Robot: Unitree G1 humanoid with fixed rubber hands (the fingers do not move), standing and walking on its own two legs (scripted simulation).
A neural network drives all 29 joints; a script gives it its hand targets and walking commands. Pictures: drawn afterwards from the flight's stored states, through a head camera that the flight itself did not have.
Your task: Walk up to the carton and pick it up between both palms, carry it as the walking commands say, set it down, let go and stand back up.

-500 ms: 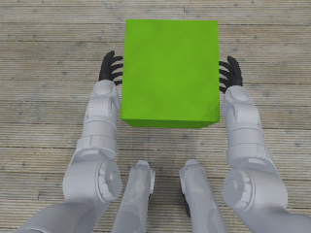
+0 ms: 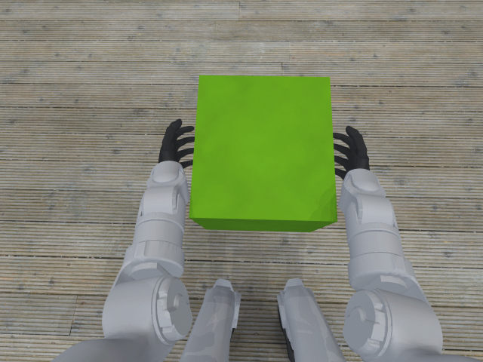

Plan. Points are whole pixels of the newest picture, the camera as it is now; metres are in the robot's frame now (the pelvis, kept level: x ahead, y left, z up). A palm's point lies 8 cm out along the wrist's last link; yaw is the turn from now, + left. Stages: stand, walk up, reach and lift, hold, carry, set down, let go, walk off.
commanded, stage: reach and lift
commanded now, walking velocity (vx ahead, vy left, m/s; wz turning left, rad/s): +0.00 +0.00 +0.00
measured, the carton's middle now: (260, 162) +0.46 +0.00 -0.11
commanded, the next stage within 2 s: none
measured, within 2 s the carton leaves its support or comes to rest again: neither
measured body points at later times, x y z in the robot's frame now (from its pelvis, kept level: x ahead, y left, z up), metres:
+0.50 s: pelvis +0.02 +0.00 +0.07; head +0.15 +0.00 +0.50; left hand +0.41 +0.16 +0.02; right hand +0.40 -0.16 +0.02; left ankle +0.06 +0.11 -0.61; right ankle +0.07 -0.13 -0.61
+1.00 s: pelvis +0.04 -0.01 +0.11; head +0.11 +0.00 +0.56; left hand +0.39 +0.15 +0.09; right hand +0.38 -0.17 +0.09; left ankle +0.06 +0.11 -0.61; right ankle +0.07 -0.13 -0.61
